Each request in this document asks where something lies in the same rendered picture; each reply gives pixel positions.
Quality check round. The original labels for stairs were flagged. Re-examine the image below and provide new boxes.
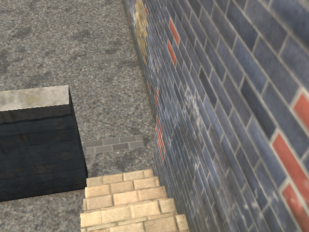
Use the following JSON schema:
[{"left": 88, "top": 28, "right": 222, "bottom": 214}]
[{"left": 80, "top": 168, "right": 190, "bottom": 232}]

